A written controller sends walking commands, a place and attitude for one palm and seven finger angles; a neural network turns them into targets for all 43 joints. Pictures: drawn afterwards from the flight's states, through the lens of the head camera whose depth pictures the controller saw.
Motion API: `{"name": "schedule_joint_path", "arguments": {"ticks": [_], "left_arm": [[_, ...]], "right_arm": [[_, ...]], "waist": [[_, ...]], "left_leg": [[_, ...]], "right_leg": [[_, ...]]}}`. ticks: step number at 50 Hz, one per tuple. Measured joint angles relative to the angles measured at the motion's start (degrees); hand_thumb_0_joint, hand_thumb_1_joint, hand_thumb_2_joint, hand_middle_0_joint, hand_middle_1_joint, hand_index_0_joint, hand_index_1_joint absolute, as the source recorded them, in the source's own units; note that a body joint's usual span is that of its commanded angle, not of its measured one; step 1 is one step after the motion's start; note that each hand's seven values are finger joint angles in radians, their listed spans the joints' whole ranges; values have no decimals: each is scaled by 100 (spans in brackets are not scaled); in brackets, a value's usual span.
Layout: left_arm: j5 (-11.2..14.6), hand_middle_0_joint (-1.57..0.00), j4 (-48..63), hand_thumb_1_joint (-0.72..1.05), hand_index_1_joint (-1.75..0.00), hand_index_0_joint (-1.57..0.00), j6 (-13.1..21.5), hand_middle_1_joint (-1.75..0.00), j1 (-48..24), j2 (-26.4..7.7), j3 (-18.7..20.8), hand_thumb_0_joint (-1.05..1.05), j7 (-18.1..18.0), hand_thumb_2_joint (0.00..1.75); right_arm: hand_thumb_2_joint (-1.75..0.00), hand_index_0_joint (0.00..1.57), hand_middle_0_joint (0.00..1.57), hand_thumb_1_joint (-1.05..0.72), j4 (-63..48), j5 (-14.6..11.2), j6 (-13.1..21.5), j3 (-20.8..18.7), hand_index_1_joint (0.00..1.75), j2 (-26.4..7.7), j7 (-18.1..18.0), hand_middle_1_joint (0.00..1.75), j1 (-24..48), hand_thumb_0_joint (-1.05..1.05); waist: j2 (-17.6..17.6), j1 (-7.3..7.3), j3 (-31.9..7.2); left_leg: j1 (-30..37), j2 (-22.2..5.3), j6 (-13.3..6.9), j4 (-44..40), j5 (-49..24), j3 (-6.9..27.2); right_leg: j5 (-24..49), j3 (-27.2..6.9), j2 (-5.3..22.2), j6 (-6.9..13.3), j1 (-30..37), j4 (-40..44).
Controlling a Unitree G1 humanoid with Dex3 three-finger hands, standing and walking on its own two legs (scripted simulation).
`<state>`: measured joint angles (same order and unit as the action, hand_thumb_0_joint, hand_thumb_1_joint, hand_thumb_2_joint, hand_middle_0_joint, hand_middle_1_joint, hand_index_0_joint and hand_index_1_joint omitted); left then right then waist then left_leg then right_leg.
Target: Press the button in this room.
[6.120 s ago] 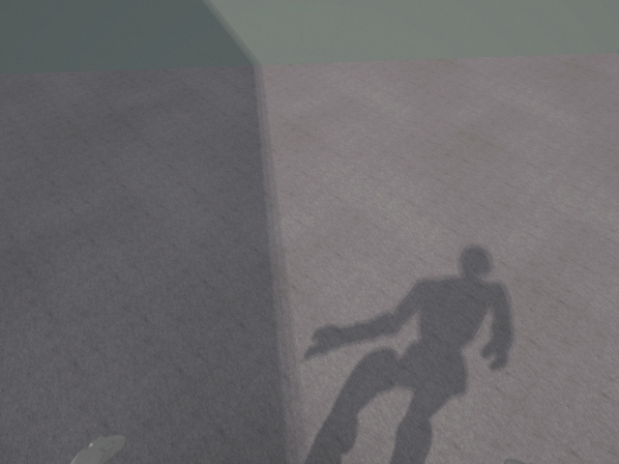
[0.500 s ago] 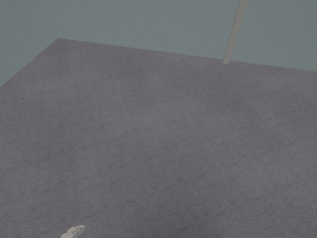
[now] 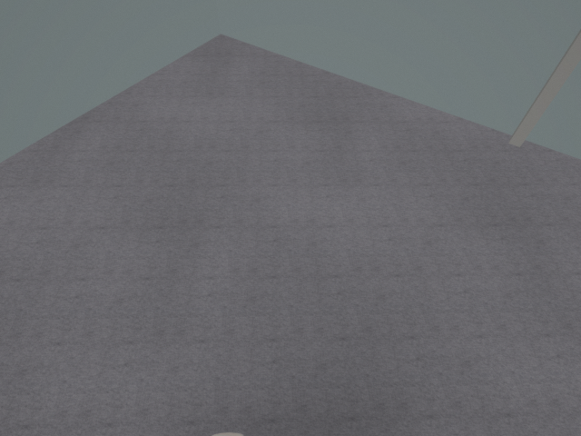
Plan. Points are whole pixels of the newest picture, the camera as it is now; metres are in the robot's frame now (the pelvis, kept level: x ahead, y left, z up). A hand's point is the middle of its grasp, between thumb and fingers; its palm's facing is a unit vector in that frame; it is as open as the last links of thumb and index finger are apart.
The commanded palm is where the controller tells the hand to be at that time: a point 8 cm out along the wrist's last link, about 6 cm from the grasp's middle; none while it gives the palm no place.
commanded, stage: turn or walk to find it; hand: left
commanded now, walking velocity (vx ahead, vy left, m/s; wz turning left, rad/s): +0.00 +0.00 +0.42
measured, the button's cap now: out of the picture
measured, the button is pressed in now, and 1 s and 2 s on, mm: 0 0 0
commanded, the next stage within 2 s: none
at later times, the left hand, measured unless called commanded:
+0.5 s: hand out of the picture +0.06 +0.23 -0.15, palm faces +0.19 -0.95 -0.26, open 7.4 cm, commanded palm none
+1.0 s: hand out of the picture -0.09 +0.16 -0.15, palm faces +0.45 -0.86 -0.25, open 7.4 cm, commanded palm none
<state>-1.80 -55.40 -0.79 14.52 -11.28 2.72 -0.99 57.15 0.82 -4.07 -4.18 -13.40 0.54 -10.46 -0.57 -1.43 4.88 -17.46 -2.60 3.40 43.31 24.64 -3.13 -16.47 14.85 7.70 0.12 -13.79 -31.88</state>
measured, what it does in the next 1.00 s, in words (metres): steps on the spot, turning left: left foot, then right foot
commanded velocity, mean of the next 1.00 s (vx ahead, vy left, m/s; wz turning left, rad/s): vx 0.00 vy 0.00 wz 0.42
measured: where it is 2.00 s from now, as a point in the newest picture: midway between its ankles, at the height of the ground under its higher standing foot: outside the picture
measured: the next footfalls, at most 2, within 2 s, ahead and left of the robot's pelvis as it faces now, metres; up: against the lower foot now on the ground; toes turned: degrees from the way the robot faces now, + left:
left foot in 0.04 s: +0.02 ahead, +0.12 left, +0.00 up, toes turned +6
right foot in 0.58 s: +0.04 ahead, -0.10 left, +0.00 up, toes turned +10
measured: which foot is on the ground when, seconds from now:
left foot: up 0.00-0.02, down 0.04-0.58, up 0.60-1.00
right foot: down 0.00-0.04, up 0.06-0.56, down 0.58-1.00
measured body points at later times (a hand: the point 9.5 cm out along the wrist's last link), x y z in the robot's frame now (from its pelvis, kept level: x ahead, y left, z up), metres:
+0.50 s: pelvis -0.02 +0.01 +0.01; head +0.01 +0.01 +0.45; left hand +0.05 +0.28 -0.13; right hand +0.06 -0.22 -0.15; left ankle -0.02 +0.12 -0.73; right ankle -0.01 -0.12 -0.70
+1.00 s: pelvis -0.05 -0.03 +0.01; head -0.01 -0.03 +0.45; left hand -0.12 +0.20 -0.13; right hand +0.10 -0.26 -0.15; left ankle -0.15 +0.09 -0.67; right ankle +0.00 -0.11 -0.73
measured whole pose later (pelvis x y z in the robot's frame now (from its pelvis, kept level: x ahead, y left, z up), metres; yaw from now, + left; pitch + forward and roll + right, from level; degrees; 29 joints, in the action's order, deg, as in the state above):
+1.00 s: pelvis -0.05 -0.03 +0.01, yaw +25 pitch +0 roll +1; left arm -1.6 -55.2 -0.4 14.9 -9.5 2.0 -1.2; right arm 58.6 1.3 -5.1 -4.9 -14.3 0.5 -12.4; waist 1.2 -0.8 4.3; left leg -21.6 -3.1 4.4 54.6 24.3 -0.2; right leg -15.2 14.3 5.7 2.0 -12.5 -28.3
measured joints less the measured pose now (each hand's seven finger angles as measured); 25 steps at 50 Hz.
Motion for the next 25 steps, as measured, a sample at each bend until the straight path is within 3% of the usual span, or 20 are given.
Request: {"name": "schedule_joint_path", "arguments": {"ticks": [2, 3, 6, 11, 18, 25], "left_arm": [[39, -21, -45, 90, -30, -20, -47, -30, 66, -104, 43, 0, 4, 90], [66, -21, -79, 90, -30, -20, -101, -30, 61, -184, 74, 0, 4, 90], [70, -20, -170, 90, -30, -20, -298, -30, 39, -334, 123, 0, -21, 90], [81, -20, -157, 91, -30, -20, -283, -30, -131, -371, 144, 1, 46, 90], [100, -20, 34, 91, -30, -20, -232, -30, -442, -307, 111, 0, 29, 90], [143, -20, 248, 91, -30, -20, -191, -30, -820, -122, 42, 0, 6, 90]], "right_arm": [[-90, 19, 19, -91, -111, -5, 116, 37, 30, 15, 6, 30, 82, 0], [-90, 19, 19, -91, -136, 7, 176, 42, 30, 70, -1, 30, 146, 0], [-89, 19, 19, -91, -219, 40, 253, 121, 30, 198, -30, 30, 236, 0], [-89, 20, 20, -91, -254, 39, 295, 209, 30, 278, -117, 30, 204, 0], [-89, 20, 20, -91, -236, 40, 303, 203, 30, 326, -112, 30, 24, 0], [-89, 20, 20, -90, -164, 89, 212, 117, 30, 241, -102, 30, -255, 0]], "waist": [[-48, -9, -25], [-160, -21, -4], [-260, -73, -3], [-137, -39, -56], [-44, 78, -107], [143, 319, -83]], "left_leg": [[343, 36, -122, -886, -525, -89], [319, 120, -263, -888, -530, -106], [327, 192, -527, -865, -482, -84], [545, 275, -616, -1456, -862, 130], [608, 456, -641, -1790, -1137, 364], [361, 559, -502, -1633, -1215, 676]], "right_leg": [[-144, 87, 101, -112, -165, -342], [-448, -43, 162, -202, -321, -682], [-1246, -663, -48, -322, -820, -1976], [-768, -1114, -228, -445, -1218, -3006], [-652, -1361, -281, -568, -1093, -2637], [-867, -1380, -513, -468, -610, -1378]]}}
